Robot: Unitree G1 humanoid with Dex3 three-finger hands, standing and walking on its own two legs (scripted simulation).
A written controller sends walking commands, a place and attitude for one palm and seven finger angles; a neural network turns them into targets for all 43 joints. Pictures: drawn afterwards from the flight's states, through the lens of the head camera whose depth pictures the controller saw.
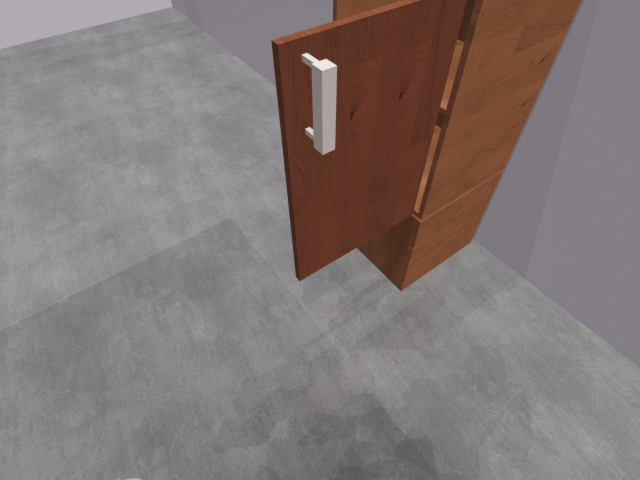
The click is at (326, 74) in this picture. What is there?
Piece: cupboard door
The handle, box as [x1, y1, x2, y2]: [301, 53, 336, 154]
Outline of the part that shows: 305,53 301,55 302,61 310,66 312,70 313,128 306,128 305,133 314,141 314,147 323,154 334,149 336,65 327,59 319,61 309,54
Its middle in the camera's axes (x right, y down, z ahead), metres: -0.01 -0.21 +0.61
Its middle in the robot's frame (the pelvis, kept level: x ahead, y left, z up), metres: +0.62 +0.04 +0.14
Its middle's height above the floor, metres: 0.92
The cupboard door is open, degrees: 89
